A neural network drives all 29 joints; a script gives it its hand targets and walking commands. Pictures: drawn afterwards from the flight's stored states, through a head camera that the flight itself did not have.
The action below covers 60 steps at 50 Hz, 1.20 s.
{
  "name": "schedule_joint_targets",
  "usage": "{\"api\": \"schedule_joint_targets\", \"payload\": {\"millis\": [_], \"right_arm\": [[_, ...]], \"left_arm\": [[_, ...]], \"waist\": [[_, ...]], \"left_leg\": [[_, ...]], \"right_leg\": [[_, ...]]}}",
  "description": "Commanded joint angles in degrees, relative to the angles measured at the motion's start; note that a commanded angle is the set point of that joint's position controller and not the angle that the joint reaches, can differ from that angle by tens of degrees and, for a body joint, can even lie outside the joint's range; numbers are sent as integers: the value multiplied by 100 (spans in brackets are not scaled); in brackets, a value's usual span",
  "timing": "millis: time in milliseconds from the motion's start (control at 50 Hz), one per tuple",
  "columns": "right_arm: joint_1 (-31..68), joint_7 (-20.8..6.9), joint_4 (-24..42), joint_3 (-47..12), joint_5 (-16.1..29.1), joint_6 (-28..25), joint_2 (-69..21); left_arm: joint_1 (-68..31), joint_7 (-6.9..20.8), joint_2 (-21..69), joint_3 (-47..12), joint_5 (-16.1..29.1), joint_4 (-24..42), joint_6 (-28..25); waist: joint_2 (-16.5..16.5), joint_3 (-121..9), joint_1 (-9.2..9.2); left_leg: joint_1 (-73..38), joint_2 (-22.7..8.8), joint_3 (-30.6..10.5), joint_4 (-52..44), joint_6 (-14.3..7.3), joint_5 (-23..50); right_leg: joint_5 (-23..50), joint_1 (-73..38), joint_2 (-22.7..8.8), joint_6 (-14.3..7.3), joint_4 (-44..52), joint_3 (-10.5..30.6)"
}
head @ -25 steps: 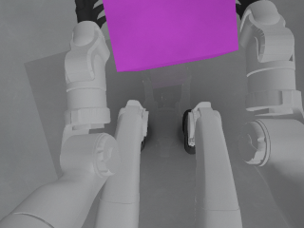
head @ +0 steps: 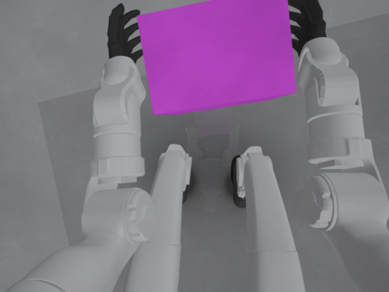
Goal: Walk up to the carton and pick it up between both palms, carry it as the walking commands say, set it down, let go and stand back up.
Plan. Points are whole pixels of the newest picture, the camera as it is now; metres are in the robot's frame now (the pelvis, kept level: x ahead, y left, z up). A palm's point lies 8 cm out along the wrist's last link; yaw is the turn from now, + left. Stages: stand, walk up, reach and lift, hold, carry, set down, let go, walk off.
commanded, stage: reach and lift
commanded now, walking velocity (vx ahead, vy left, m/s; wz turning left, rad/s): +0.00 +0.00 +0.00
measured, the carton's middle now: (216, 67) +0.48 +0.01 -0.12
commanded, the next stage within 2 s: none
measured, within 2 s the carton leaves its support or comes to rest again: neither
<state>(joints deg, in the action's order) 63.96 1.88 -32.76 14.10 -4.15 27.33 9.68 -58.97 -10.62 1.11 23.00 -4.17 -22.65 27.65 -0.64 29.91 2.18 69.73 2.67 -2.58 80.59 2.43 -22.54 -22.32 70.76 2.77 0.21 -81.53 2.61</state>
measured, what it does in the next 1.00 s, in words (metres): rises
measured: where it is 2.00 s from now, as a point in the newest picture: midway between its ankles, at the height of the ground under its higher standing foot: (210, 189)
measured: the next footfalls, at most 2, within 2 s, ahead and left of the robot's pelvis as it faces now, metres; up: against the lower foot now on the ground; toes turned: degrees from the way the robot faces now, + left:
none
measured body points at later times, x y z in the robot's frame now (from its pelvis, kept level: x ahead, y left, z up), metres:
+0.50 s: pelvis +0.02 +0.00 +0.07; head +0.26 -0.01 +0.43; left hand +0.46 +0.17 +0.01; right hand +0.50 -0.14 +0.00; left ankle +0.15 +0.13 -0.57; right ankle +0.15 -0.11 -0.57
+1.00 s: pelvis +0.08 +0.01 +0.13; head +0.16 +0.00 +0.57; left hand +0.45 +0.17 +0.13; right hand +0.47 -0.15 +0.12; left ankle +0.15 +0.13 -0.57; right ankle +0.15 -0.11 -0.57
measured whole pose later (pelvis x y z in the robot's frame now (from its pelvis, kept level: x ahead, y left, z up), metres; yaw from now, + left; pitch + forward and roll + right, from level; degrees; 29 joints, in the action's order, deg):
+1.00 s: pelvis +0.08 +0.01 +0.13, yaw -1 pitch +10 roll +1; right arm 37.2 -2.4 -39.2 20.2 -15.3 25.9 -0.8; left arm -33.5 -6.2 11.9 27.3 -16.6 -29.3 26.9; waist -0.7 0.2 2.7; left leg 39.2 1.8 -2.4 45.2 0.8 -15.6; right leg -15.5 40.4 2.0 0.2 -46.3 4.3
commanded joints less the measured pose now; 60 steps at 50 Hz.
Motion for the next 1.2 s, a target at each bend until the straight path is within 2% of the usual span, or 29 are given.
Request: {"api": "schedule_joint_targets", "payload": {"millis": [0, 20, 100, 200, 260, 280, 300, 320, 380, 440, 500, 520, 560, 680, 700, 720, 740, 780, 820, 860, 880, 900, 920, 940, 1060, 1100, 1140, 1160, 1180], "right_arm": [[4137, -1430, 944, -3252, 1171, -369, -6671], [4245, -1449, 1139, -3407, 1140, -367, -6655], [4199, -1441, 1226, -3560, 1220, -380, -6850], [4141, -1462, 1377, -3654, 1210, -418, -6768], [4003, -1460, 1594, -3733, 1295, -417, -6924], [3918, -1469, 1410, -3644, 1166, -403, -7003], [3639, -1486, 1099, -3628, 1075, -414, -6941], [3592, -1507, 1332, -3795, 1221, -426, -7090], [3257, -1514, 1106, -3592, 1015, -430, -6983], [3431, -1549, 1445, -3786, 1133, -507, -6994], [3387, -1520, 1631, -3875, 1123, -516, -6959], [3377, -1531, 1592, -3864, 1100, -518, -6946], [3320, -1571, 1642, -3928, 1148, -576, -6980], [2679, -1684, 996, -3521, 793, -577, -7003], [2950, -1683, 1447, -3788, 961, -652, -7221], [2552, -1697, 1126, -3556, 768, -605, -7190], [2397, -1727, 608, -3253, 635, -586, -7195], [2338, -1733, 868, -3196, 628, -634, -7235], [1918, -1799, 327, -2762, 336, -625, -7248], [1731, -1852, 243, -2609, 171, -579, -7476], [1715, -1851, 220, -2418, 75, -596, -7326], [1730, -1883, 80, -2404, 163, -538, -7448], [1408, -1902, -388, -2203, -28, -468, -7455], [1430, -1919, -469, -2200, -22, -447, -7581], [713, -1923, -19, -2180, -40, -437, -7156], [489, -1840, 172, -2359, 59, -379, -7192], [101, -1853, 341, -2612, 89, -316, -7246], [252, -1850, 586, -2845, 203, -286, -7400], [-82, -1855, 237, -2641, 119, -222, -7350]], "left_arm": [[-4554, 1917, 5929, -4469, 1281, 382, -195], [-4702, 1919, 5950, -4656, 1341, 682, -193], [-4552, 1940, 5878, -4516, 1306, 562, -224], [-4545, 2032, 5991, -4682, 1392, 723, -245], [-4043, 2040, 6046, -4598, 1280, 703, -213], [-3952, 2085, 5875, -4323, 1083, 405, -234], [-3915, 2108, 5868, -4443, 1122, 487, -273], [-3874, 2093, 5858, -4600, 1112, 812, -309], [-3766, 2136, 5908, -4716, 1141, 758, -288], [-3465, 2163, 5926, -4620, 970, 585, -291], [-3764, 2198, 6016, -4800, 1234, 899, -351], [-3364, 2226, 6043, -4639, 1091, 646, -327], [-3537, 2199, 6082, -4886, 1115, 1006, -360], [-2884, 2275, 6226, -4510, 790, 218, -341], [-3081, 2256, 6337, -4702, 970, 765, -444], [-2893, 2263, 6229, -4653, 863, 663, -394], [-2585, 2279, 6132, -4259, 569, -4, -342], [-2239, 2311, 6556, -4128, 542, -136, -326], [-2296, 2307, 6748, -4024, 498, -129, -341], [-1858, 2328, 6797, -3714, 265, -499, -298], [-1956, 2349, 6876, -3658, 219, -449, -291], [-1867, 2309, 6775, -3457, 115, -652, -251], [-1703, 2339, 6636, -3293, -8, -904, -234], [-1532, 2311, 6567, -3029, -138, -1097, -234], [-571, 2337, 6598, -3028, -224, -1058, -157], [-525, 2320, 6673, -3362, 63, -790, -145], [-167, 2311, 6662, -3634, 53, -546, -127], [12, 2313, 6630, -3505, 38, -624, -115], [50, 2281, 6498, -3515, -47, -544, -55]], "waist": [[189, -13102, 79], [191, -13518, -23], [380, -13382, 257], [363, -13395, 47], [387, -13337, 195], [459, -12861, 400], [463, -12681, 249], [341, -12945, 369], [321, -12693, 77], [267, -12492, 303], [539, -12684, 61], [390, -12500, 198], [155, -12571, 148], [250, -10936, 84], [329, -11613, 79], [285, -11174, -9], [365, -10101, 144], [215, -9683, 166], [122, -8585, -102], [460, -8025, -72], [129, -7832, -137], [250, -7513, 95], [282, -6992, 24], [424, -6653, 217], [217, -6374, 212], [307, -6526, 7], [284, -6467, 39], [460, -6452, 221], [210, -6109, 194]], "left_leg": [[-2854, 572, 273, -1225, -148, 308], [-3172, 603, 259, -1280, -113, 370], [-3220, 619, 253, -1499, -173, 438], [-3640, 599, 202, -1729, -148, 503], [-3834, 603, 184, -1899, -217, 742], [-3537, 614, 250, -1921, -254, 608], [-3495, 600, 207, -1926, -229, 595], [-3886, 601, 207, -2047, -224, 931], [-3987, 577, 157, -2228, -193, 922], [-4201, 599, 148, -2340, -251, 1042], [-4350, 579, 105, -2518, -236, 1031], [-4430, 590, 160, -2601, -234, 1050], [-4745, 607, 137, -2729, -206, 1278], [-4705, 490, 105, -3160, -229, 1038], [-5091, 502, 48, -3131, -253, 1309], [-5036, 499, -16, -3316, -265, 1305], [-4575, 436, 13, -3384, -293, 893], [-4708, 414, 47, -3597, -295, 987], [-4600, 374, -6, -3788, -237, 838], [-4579, 283, -43, -3952, -304, 570], [-4560, 316, -33, -4070, -257, 531], [-4571, 258, -54, -4182, -290, 512], [-4442, 233, -43, -4278, -312, 245], [-4432, 192, -46, -4384, -358, 173], [-5314, 258, -108, -4721, -293, 1554], [-5694, 266, -160, -4819, -280, 1865], [-5838, 274, -177, -4964, -255, 2288], [-5926, 282, -136, -4970, -286, 2333], [-5755, 306, -161, -5109, -278, 2106]], "right_leg": [[250, -3474, 580, -22, 1280, -88], [347, -3574, 602, -16, 1302, -138], [350, -4037, 566, 16, 1538, -24], [377, -4252, 540, -12, 1855, 24], [677, -4735, 526, 17, 2039, 115], [541, -4628, 501, 48, 2118, 166], [575, -4524, 487, 20, 2132, 181], [899, -4735, 489, 36, 2177, 148], [972, -4915, 512, 5, 2415, 120], [984, -4962, 496, -10, 2550, 209], [1049, -5502, 455, 12, 2804, 244], [1078, -5499, 457, 11, 2825, 215], [1337, -5579, 493, -33, 2845, 214], [1023, -5248, 431, -78, 3386, 204], [1296, -5577, 447, -87, 3336, 240], [1339, -5607, 446, -112, 3466, 253], [914, -5062, 395, -79, 3546, 221], [947, -5230, 345, -113, 3753, 264], [853, -4895, 362, -171, 3850, 175], [545, -4713, 346, -145, 3998, 74], [520, -4726, 304, -197, 4121, 135], [450, -4596, 305, -169, 4143, 106], [154, -4530, 263, -157, 4316, 132], [61, -4449, 255, -131, 4355, 131], [1166, -5107, 291, -141, 4828, 151], [1593, -5595, 242, -132, 4986, 203], [2038, -5764, 269, -69, 5068, 167], [2111, -5890, 265, -28, 5096, 191], [1979, -5794, 243, -47, 5154, 216]]}}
